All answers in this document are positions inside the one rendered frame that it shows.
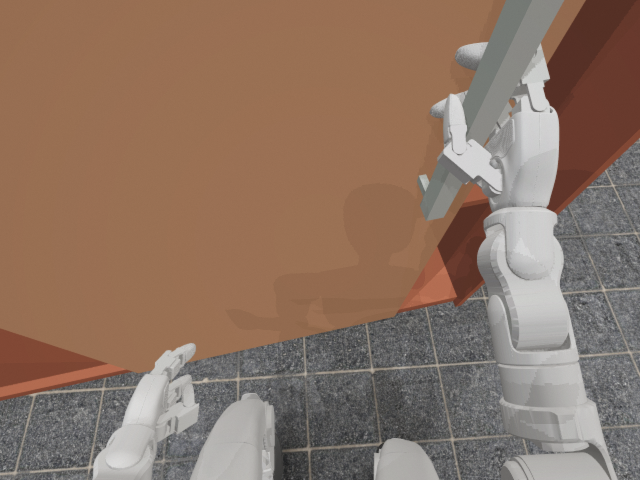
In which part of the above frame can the left robot thigh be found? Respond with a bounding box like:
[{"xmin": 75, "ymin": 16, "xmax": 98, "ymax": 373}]
[{"xmin": 190, "ymin": 399, "xmax": 275, "ymax": 480}]

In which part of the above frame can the left robot shin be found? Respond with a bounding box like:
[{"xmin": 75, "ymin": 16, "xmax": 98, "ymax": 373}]
[{"xmin": 241, "ymin": 393, "xmax": 274, "ymax": 480}]

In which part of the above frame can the left robot forearm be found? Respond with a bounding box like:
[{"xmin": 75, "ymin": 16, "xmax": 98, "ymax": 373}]
[{"xmin": 92, "ymin": 424, "xmax": 157, "ymax": 480}]

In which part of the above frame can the wardrobe door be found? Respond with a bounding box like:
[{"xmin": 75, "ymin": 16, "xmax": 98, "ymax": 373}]
[
  {"xmin": 0, "ymin": 0, "xmax": 586, "ymax": 373},
  {"xmin": 0, "ymin": 328, "xmax": 108, "ymax": 387}
]

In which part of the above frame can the left robot hand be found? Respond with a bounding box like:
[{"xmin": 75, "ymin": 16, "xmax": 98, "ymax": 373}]
[{"xmin": 122, "ymin": 343, "xmax": 199, "ymax": 442}]

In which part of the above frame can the handle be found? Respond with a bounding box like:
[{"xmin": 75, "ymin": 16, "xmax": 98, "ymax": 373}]
[{"xmin": 417, "ymin": 0, "xmax": 564, "ymax": 221}]

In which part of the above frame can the right robot forearm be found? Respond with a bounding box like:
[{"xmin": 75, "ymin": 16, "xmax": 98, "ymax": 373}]
[{"xmin": 477, "ymin": 206, "xmax": 618, "ymax": 480}]

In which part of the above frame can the right robot hand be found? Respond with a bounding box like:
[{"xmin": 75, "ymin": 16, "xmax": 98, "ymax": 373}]
[{"xmin": 430, "ymin": 42, "xmax": 559, "ymax": 213}]

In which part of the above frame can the right robot upper arm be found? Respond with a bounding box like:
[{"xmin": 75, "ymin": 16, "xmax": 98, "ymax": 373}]
[{"xmin": 501, "ymin": 452, "xmax": 610, "ymax": 480}]

